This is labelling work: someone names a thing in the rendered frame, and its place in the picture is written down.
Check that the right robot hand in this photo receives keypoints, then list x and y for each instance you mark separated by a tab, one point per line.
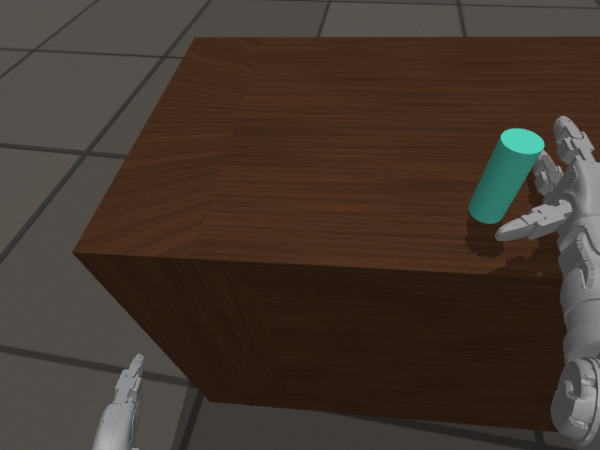
569	196

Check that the right robot arm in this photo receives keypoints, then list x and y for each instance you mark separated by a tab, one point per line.
575	408

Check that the left robot hand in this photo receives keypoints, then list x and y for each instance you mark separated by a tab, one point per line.
120	419

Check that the can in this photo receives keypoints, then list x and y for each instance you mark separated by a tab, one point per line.
511	161

